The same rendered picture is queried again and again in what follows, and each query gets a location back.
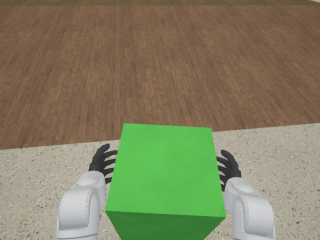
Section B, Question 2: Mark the robot left forearm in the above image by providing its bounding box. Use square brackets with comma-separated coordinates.
[55, 170, 107, 240]

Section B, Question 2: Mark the left robot hand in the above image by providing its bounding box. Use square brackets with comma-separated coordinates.
[88, 143, 118, 185]

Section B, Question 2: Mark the carton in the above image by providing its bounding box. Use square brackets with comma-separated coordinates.
[105, 123, 226, 240]

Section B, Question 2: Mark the robot right forearm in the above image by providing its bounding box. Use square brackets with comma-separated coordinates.
[224, 177, 276, 240]

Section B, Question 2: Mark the right robot hand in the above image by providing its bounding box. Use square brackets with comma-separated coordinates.
[216, 149, 242, 192]

